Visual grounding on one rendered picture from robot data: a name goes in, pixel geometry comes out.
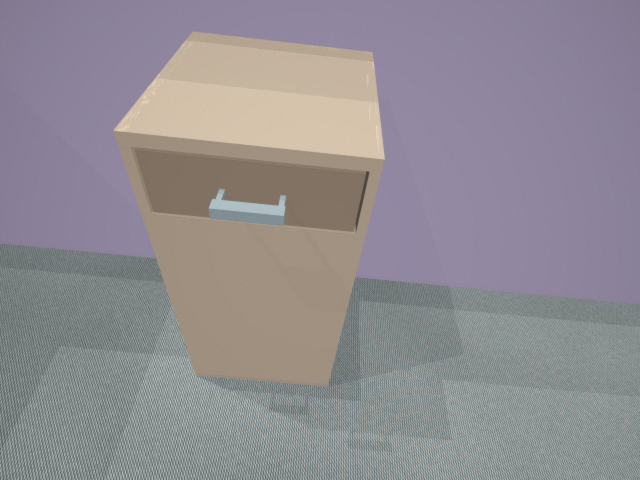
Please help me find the handle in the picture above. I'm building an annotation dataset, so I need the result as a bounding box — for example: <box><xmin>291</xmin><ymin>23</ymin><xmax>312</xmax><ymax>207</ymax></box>
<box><xmin>209</xmin><ymin>189</ymin><xmax>286</xmax><ymax>226</ymax></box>

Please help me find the drawer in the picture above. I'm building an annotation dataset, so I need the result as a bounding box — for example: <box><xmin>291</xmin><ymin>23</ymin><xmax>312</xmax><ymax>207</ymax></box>
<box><xmin>134</xmin><ymin>147</ymin><xmax>366</xmax><ymax>232</ymax></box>

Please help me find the cabinet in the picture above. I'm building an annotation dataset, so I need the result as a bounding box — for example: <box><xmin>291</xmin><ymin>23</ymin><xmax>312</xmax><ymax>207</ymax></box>
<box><xmin>113</xmin><ymin>32</ymin><xmax>385</xmax><ymax>387</ymax></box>

